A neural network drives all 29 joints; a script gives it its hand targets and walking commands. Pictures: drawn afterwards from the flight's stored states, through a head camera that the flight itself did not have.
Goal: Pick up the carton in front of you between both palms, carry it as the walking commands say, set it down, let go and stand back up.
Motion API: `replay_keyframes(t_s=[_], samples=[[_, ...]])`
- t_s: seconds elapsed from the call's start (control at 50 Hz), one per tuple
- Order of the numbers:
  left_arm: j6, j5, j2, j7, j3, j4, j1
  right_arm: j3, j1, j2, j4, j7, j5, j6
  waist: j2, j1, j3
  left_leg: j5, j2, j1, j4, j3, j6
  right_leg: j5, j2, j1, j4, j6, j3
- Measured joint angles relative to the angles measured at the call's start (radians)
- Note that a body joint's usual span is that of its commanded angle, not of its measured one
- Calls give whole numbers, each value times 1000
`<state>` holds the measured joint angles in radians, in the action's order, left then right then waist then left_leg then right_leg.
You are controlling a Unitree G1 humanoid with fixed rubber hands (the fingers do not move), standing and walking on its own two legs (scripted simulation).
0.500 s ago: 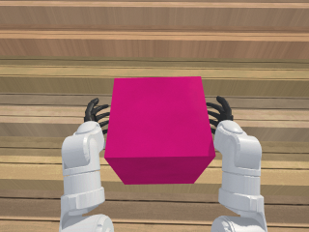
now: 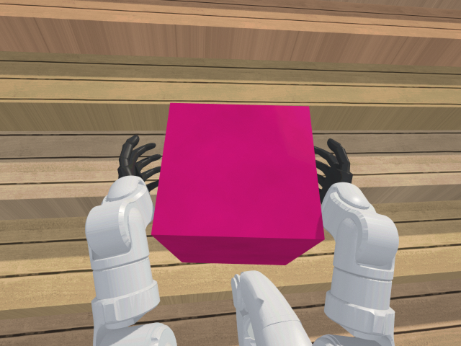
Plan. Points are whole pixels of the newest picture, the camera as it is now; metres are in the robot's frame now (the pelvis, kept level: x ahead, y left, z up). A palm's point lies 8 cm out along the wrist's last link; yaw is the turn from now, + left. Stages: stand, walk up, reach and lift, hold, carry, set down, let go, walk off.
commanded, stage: carry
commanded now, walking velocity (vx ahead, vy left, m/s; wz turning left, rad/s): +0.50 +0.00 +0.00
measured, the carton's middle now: (236, 195) +0.35 -0.04 +0.05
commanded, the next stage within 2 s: none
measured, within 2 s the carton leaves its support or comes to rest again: neither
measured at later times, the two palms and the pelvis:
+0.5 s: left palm out of the picture +0.62 +0.28 +0.34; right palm out of the picture +0.64 -0.03 +0.33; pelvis +0.29 +0.11 +0.16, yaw +1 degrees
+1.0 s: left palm out of the picture +0.89 +0.33 +0.45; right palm out of the picture +0.89 +0.02 +0.47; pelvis +0.56 +0.16 +0.29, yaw -1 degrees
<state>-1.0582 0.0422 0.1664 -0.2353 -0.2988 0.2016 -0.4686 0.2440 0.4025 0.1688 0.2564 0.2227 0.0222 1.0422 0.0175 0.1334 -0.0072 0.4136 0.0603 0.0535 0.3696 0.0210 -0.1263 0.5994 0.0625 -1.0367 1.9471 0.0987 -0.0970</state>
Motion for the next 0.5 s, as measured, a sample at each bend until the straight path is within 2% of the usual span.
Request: replay_keyframes(t_s=[0.04, 0.08, 0.1, 0.12, 0.14, 0.16, 0.18, 0.2, 0.22, 0.26, 0.32, 0.38, 0.4, 0.44, 0.48, 0.5], samples=[[12, 15, 21, -13, 13, 28, 13, 9, -15, -7, 30, 2, 29, -5, -2, -25, -23, -149, -18, -65, -58, 10, 4, -56, 0, -37, -251, 1, -73], [20, 6, 20, -17, 35, 55, 29, 18, -29, -3, 63, 2, 45, -11, 15, -86, -33, -151, -13, -67, 2, 50, 9, -164, 18, 40, -590, 1, -122], [24, -7, 16, -13, 53, 57, 33, 20, -42, -8, 82, 1, 52, -12, 12, -124, -43, -192, -23, -24, 126, 66, 25, -171, 33, 142, -749, 15, -132], [28, -18, 13, -6, 66, 52, 27, 25, -43, -18, 89, -6, 55, -15, -12, -172, -61, -271, -45, 64, 363, 48, 66, -160, 53, 215, -818, 55, -157], [26, -21, 2, 2, 76, 46, 14, 34, -33, -21, 79, -17, 54, -20, -24, -212, -70, -249, -28, 191, 698, -21, 103, -173, 64, 259, -856, 97, -176], [22, -32, -13, 9, 87, 41, 2, 42, -22, -21, 66, -27, 40, -26, -26, -248, -74, -200, 8, 310, 1026, -84, 116, -193, 74, 308, -899, 125, -184], [17, -56, -28, 15, 100, 42, -6, 54, -17, -17, 57, -33, 19, -28, -18, -284, -74, -144, 43, 412, 1293, -127, 107, -202, 84, 363, -956, 119, -176], [14, -78, -40, 20, 111, 41, -11, 65, -14, -12, 49, -35, -12, -31, -3, -319, -73, -98, 64, 501, 1480, -149, 82, -209, 88, 416, -1013, 98, -161], [12, -85, -47, 4, 119, 35, -12, 69, -8, -5, 40, -33, -37, -31, 10, -346, -72, -68, 66, 579, 1586, -159, 54, -219, 89, 474, -1074, 73, -142], [5, -101, -58, -10, 110, 15, -19, 82, 14, 12, 15, -29, -81, -24, 30, -370, -72, 15, 39, 724, 1656, -150, 15, -246, 72, 591, -1195, 37, -105], [-15, -109, -65, -15, 89, -24, -57, 95, 57, 12, -10, -23, -112, 8, 39, -365, -45, 104, -41, 935, 1641, -101, 2, -263, 22, 729, -1335, 15, -57], [-37, -103, -72, -10, 67, -66, -111, 92, 107, -9, -35, -15, -123, 48, 32, -331, -2, 112, -121, 1108, 1597, -58, 9, -257, -35, 837, -1436, -10, -15], [-46, -99, -75, -7, 60, -77, -127, 92, 125, -16, -48, -10, -116, 62, 29, -312, 11, 90, -144, 1136, 1522, -39, 19, -259, -54, 876, -1477, -18, -1], [-64, -85, -75, 5, 36, -88, -151, 85, 156, -28, -69, 0, -97, 89, 29, -265, 42, 28, -178, 1123, 1258, 20, 27, -288, -98, 956, -1592, -37, 14], [-87, -68, -73, 18, 4, -93, -169, 72, 189, -39, -102, 8, -85, 111, 35, -213, 83, -48, -175, 1026, 988, 79, 17, -330, -149, 1006, -1667, -58, 7], [-93, -51, -70, 23, -14, -94, -172, 62, 208, -47, -126, 10, -78, 120, 29, -183, 100, -69, -159, 951, 873, 97, 11, -348, -169, 1007, -1648, -60, -4]])
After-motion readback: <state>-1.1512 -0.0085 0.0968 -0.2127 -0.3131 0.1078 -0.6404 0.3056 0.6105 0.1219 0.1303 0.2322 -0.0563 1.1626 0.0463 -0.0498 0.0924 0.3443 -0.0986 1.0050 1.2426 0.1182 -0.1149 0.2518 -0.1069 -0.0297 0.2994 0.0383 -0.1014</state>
